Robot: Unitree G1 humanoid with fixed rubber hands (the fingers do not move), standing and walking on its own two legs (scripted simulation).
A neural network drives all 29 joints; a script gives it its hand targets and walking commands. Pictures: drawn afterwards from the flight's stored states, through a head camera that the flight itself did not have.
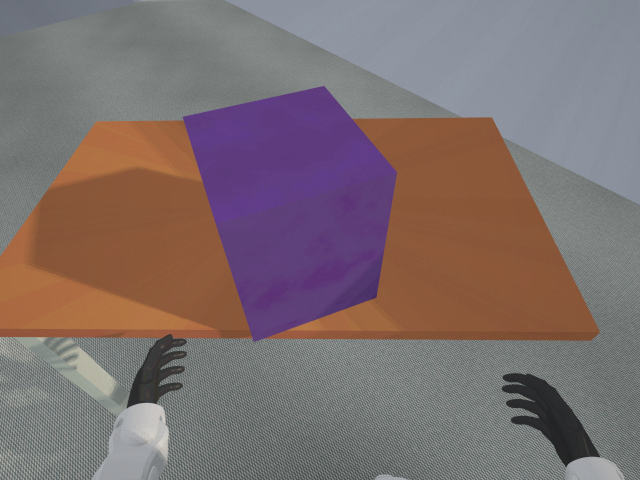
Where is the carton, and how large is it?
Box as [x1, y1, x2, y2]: [183, 86, 396, 341]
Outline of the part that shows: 324,86 183,117 217,229 254,341 376,296 396,172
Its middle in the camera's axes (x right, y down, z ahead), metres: -0.04 -0.04 +0.56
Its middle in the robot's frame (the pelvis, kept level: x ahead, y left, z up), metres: +0.44 +0.08 +0.08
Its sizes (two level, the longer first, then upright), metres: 0.210 0.200 0.250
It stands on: a table, 0.71 m high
